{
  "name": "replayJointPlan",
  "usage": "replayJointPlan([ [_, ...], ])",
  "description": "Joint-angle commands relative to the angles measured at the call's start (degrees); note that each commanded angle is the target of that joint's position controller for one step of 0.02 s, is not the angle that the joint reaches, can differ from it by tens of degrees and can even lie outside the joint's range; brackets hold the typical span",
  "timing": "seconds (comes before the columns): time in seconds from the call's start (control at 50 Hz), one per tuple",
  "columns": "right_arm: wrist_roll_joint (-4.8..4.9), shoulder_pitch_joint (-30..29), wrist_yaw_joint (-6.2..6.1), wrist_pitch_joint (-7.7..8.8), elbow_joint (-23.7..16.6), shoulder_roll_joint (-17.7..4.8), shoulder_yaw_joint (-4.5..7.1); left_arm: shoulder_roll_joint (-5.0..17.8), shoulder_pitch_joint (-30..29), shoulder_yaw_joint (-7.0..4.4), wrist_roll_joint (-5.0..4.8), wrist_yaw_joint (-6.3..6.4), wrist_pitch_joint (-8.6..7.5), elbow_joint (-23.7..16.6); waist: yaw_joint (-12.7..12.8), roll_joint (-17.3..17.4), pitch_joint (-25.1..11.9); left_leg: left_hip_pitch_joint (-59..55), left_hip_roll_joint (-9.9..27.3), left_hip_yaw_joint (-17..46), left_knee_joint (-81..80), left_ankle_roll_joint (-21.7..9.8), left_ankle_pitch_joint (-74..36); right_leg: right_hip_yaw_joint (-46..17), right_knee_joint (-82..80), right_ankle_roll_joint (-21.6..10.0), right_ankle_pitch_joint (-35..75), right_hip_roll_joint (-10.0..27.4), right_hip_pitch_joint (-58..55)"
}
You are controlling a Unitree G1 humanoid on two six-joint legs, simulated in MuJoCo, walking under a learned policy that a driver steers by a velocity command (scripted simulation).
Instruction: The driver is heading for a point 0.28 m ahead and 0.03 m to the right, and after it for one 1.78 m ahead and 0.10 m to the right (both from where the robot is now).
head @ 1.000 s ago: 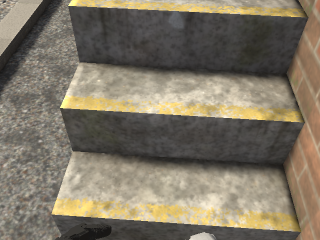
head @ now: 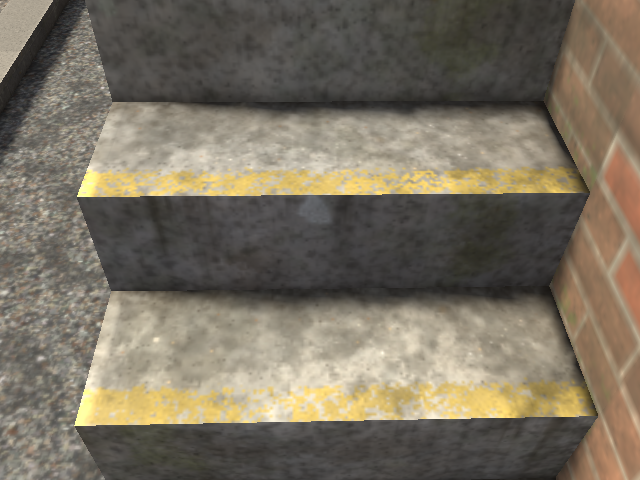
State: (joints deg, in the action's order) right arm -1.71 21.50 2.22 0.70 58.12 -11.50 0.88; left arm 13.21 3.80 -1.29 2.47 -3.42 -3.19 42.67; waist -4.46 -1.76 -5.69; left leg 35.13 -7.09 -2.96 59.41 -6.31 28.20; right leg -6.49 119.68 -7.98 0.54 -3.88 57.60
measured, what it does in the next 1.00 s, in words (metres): climbs: right foot 0.21 m higher, then left foot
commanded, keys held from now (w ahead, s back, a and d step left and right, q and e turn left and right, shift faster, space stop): w+q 0.22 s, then w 0.30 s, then w+e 0.48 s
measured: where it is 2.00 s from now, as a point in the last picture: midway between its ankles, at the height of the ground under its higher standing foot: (403, 379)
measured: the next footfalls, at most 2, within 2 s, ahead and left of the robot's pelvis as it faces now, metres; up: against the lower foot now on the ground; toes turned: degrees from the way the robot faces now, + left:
right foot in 0.32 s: +0.31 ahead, -0.07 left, +0.21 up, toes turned +11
left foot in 0.74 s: +0.34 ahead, +0.19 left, +0.21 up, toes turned +9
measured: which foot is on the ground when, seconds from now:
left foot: down 0.00-0.36, up 0.38-0.72, down 0.74-1.00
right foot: up 0.00-0.30, down 0.32-0.76, up 0.78-1.00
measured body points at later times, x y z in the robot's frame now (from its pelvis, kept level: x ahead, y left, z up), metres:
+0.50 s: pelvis +0.22 +0.01 +0.21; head +0.23 +0.04 +0.66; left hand +0.24 +0.26 +0.07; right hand +0.36 -0.26 +0.10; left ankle +0.15 +0.15 -0.27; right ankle +0.27 -0.08 -0.46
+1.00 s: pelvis +0.37 +0.08 +0.30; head +0.40 +0.11 +0.75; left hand +0.47 +0.33 +0.16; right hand +0.39 -0.21 +0.18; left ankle +0.30 +0.18 -0.46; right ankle +0.35 -0.09 -0.03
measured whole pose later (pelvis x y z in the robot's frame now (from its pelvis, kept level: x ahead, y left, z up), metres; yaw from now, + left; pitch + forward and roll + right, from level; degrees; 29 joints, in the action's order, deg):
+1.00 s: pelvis +0.37 +0.08 +0.30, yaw +2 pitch +6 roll -6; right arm -7.7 21.2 4.0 1.3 50.2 -18.1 2.3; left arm 15.2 16.6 -1.1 -1.9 -7.1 -3.8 42.9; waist -2.5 3.5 -2.9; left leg 9.8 7.9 -4.6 16.6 -1.5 13.0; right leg -4.4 137.3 -7.2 -30.3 -8.9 66.3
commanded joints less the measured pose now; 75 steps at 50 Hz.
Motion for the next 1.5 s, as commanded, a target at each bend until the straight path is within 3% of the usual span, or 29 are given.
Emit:
replayJointPlan([
  [0.02,1.32,-14.99,0.64,2.94,-7.59,-7.10,0.87,1.21,10.12,0.27,0.07,-4.29,0.93,-0.14,9.70,-2.62,3.91,2.46,14.08,32.38,-36.41,-9.30,-3.72,-3.97,-1.56,1.07,-0.72,2.72,8.79],
  [0.08,-3.62,16.93,0.27,3.99,5.11,-4.05,-0.43,-4.02,-2.25,3.27,0.87,-4.19,-0.48,-2.57,0.89,1.21,7.23,-26.95,15.58,33.49,-32.74,-5.54,-15.49,-4.69,29.74,-2.86,-11.32,-4.11,37.32],
  [0.16,-5.55,16.48,2.59,4.72,3.88,-5.30,-1.22,-1.62,-13.12,3.91,-2.75,-2.57,-0.79,-11.11,3.01,4.84,6.09,-16.53,10.38,20.08,-39.56,0.43,-22.39,9.29,4.25,-2.43,-4.41,3.62,23.23],
  [0.22,-5.29,19.32,4.32,4.34,5.79,-2.78,-3.26,-6.53,-21.60,5.56,-2.85,-3.48,4.04,-20.20,4.54,13.59,4.55,-7.00,15.00,18.29,-47.38,-7.46,-74.66,18.92,-12.79,-1.29,-14.30,1.10,5.51],
  [0.28,1.16,14.07,6.07,8.02,3.23,-14.03,-1.07,0.53,-12.41,2.62,-0.97,-5.89,10.79,-21.32,12.81,17.91,-2.72,-26.14,24.00,20.99,-41.86,-12.30,-144.99,20.31,-40.65,5.59,-22.80,-4.78,-7.97],
  [0.32,0.79,13.43,7.13,6.19,3.58,-16.59,1.86,1.75,-1.85,0.69,-0.76,-5.67,12.67,-19.77,15.18,16.46,-7.06,-39.14,25.32,18.03,-28.95,-12.24,-163.69,17.86,-57.78,4.69,-21.14,-6.10,-15.39],
  [0.34,0.14,10.42,7.82,5.70,1.46,-16.70,2.75,3.83,15.97,-0.69,0.31,-5.24,12.30,-13.41,18.94,10.00,-16.70,-31.22,23.78,17.94,-15.10,-10.52,-161.65,7.94,-59.18,0.21,-12.66,-3.47,-35.54],
  [0.36,-2.36,9.08,8.17,4.95,0.96,-8.93,1.02,4.57,27.40,-0.56,0.91,-5.79,11.32,-5.01,16.95,-10.42,-27.20,-8.89,13.85,19.89,8.38,-2.55,-91.74,-18.01,-70.73,-12.25,6.87,7.77,-57.76],
  [0.38,0.21,6.09,8.77,4.31,3.46,-5.17,0.86,2.52,25.04,-0.93,2.41,-5.25,10.42,-6.88,18.23,-13.82,-19.20,4.15,3.07,23.61,38.07,1.39,-41.72,-41.56,-85.44,-19.22,-24.24,19.01,-44.98],
  [0.42,2.02,-5.76,4.91,4.52,-1.98,-3.92,1.58,-1.24,15.23,-0.14,-1.08,-3.69,5.48,-3.17,12.15,0.61,2.80,24.93,0.65,20.54,55.16,-4.67,-34.93,-28.36,-84.34,-14.07,-39.49,15.24,-34.04],
  [0.5,0.23,-5.41,1.13,2.04,-10.23,-0.65,0.46,-8.52,2.72,2.68,-1.16,-2.94,0.19,6.45,0.93,1.96,5.28,33.93,-1.70,20.52,58.88,-7.96,-14.17,-10.30,-91.94,-7.83,-31.68,8.84,-29.06],
  [0.56,-0.66,-10.13,-1.43,1.07,-14.75,-4.23,0.25,-4.36,-0.95,2.11,-1.63,-3.61,-2.50,6.09,-1.49,2.19,3.25,26.23,2.43,11.95,47.87,-4.45,-6.53,-5.33,-97.61,-7.69,-30.49,8.23,-19.67],
  [0.6,-1.40,-7.37,-0.73,0.22,-15.51,-1.12,0.39,1.95,1.67,-0.89,-3.55,7.13,-5.62,8.17,-6.48,8.39,4.85,3.82,10.56,5.31,23.91,5.38,-19.61,-2.80,-97.91,-5.14,-15.80,11.19,-16.06],
  [0.62,-1.12,-12.81,1.05,-0.53,-17.73,-7.32,0.67,3.88,-7.03,1.02,-2.22,-2.17,-5.02,1.97,-5.52,-5.57,-0.32,-12.15,8.77,2.90,24.61,4.04,-18.05,3.36,-97.10,-3.86,-1.00,6.35,-1.52],
  [0.66,-1.87,-17.58,1.37,-2.14,-21.79,-8.50,1.95,11.12,2.35,-2.48,-1.00,-4.42,-4.65,3.25,-4.67,-5.60,0.49,-19.57,5.52,-3.81,6.92,8.09,-14.92,1.06,-96.85,-8.56,21.22,8.21,-10.70],
  [0.74,0.36,-4.02,-0.03,-1.51,-15.62,-7.21,0.66,5.66,9.64,-2.09,3.49,-8.25,-0.19,5.75,-1.32,-3.68,-0.62,-19.82,8.30,5.12,-49.98,6.65,-32.01,-7.82,-78.73,-12.28,53.46,14.50,-57.49],
  [0.78,0.11,-3.27,1.81,1.04,-13.68,-16.24,3.40,-7.09,36.57,0.44,2.73,-8.90,0.11,9.70,13.20,13.91,-13.73,-47.40,27.59,19.47,-31.53,-13.43,-106.47,-2.64,-65.38,-2.96,-5.44,4.31,-36.61],
  [0.82,-3.16,-17.43,2.06,1.26,-21.23,-18.80,6.61,0.82,27.60,-1.21,-1.21,-7.21,-0.05,5.76,7.95,9.92,-3.01,-34.72,28.62,11.91,-35.55,-14.66,-94.77,3.65,-43.07,3.51,-24.37,-0.56,-25.37],
  [0.86,-4.24,-3.42,0.55,0.64,-18.17,-14.84,5.67,6.81,21.40,-2.69,-2.61,-5.42,-0.01,3.20,-1.23,10.52,-2.20,-41.98,34.53,17.56,-37.33,-15.41,-84.83,0.12,-7.64,7.11,-34.24,-3.09,-7.30],
  [0.9,-5.64,7.75,2.30,-0.53,-11.53,-12.53,3.82,2.67,13.27,-1.41,-5.09,-3.70,-2.24,-1.57,-3.58,7.74,-1.10,-53.56,36.92,15.79,-35.83,-13.61,-88.74,-2.74,22.27,4.02,-35.16,-5.77,19.58],
  [1.06,-10.13,-2.30,2.63,0.88,-10.62,-11.18,-0.79,1.20,2.25,3.92,-4.53,-3.25,4.57,-8.58,7.58,11.12,-0.27,-14.45,24.22,-8.28,-55.29,-10.12,-59.86,13.91,-1.66,1.55,-12.10,0.53,11.31],
  [1.16,-5.61,-4.19,4.18,3.88,-5.75,-20.10,1.96,1.02,10.79,4.34,-3.71,-4.62,12.34,-6.11,14.54,22.10,-9.12,-38.62,32.20,-5.40,-44.34,-18.80,-130.31,20.75,-36.67,4.64,-26.19,-8.39,0.69],
  [1.22,-6.89,2.30,4.27,0.49,-2.63,-19.50,4.13,1.84,12.85,3.41,-3.15,-3.47,12.70,-6.45,11.75,20.89,-10.64,-42.25,30.82,-3.82,-29.47,-19.73,-113.05,12.72,-57.83,1.39,-29.01,-12.64,-5.57],
  [1.26,-11.00,0.54,6.65,-2.91,-2.91,-6.40,1.65,2.67,29.29,2.97,0.23,-1.64,13.62,4.56,12.70,-0.40,-9.19,-6.21,19.32,0.85,-2.05,-13.29,-46.24,-10.97,-71.43,-5.83,-19.26,-7.84,-27.86],
  [1.3,-3.88,-6.68,5.27,-5.13,-5.06,-3.57,0.92,1.38,38.40,3.66,1.28,-3.36,8.21,7.60,14.12,-8.27,-4.89,20.04,6.90,16.86,34.78,-6.89,-38.28,-30.17,-79.61,-10.21,-34.23,1.90,-31.43],
  [1.32,1.43,-8.24,1.89,2.64,-14.96,0.72,-0.76,-2.50,9.20,2.55,0.40,6.50,6.88,2.83,2.16,-5.61,-2.76,3.27,1.39,8.26,40.54,5.19,-18.50,-26.69,-84.16,-5.29,-30.25,-1.40,-23.41],
  [1.34,0.73,-5.72,1.11,4.92,-13.85,0.65,-1.29,-4.30,7.34,2.97,1.68,9.01,5.79,4.05,-0.22,4.05,-0.45,4.13,0.87,10.02,41.73,6.91,-17.87,-23.45,-81.52,-4.77,-28.53,-3.64,-18.68],
  [1.38,-4.48,-18.00,-0.79,-0.08,-11.81,-10.33,0.87,-5.29,23.73,4.86,-3.39,-2.74,-0.24,10.98,9.11,-3.75,4.20,23.24,6.83,19.76,50.91,-2.41,-15.00,-22.56,-74.35,-6.65,-26.89,-0.84,-17.96],
  [1.5,-3.39,-26.74,-4.83,-2.64,-15.60,-8.94,2.15,0.61,22.71,2.37,-5.04,-3.93,-0.97,13.19,4.83,2.15,0.51,25.86,6.48,8.58,38.44,4.54,-5.63,-30.79,-91.89,-0.39,-17.50,2.49,-21.02],
])
Velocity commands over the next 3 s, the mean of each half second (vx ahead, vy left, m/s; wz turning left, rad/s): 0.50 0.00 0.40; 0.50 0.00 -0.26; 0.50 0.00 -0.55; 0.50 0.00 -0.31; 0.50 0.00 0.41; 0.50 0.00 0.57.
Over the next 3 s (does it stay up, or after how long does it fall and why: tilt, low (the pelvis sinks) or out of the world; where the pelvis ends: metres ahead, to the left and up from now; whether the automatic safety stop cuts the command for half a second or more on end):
stays up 0.62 0.03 0.53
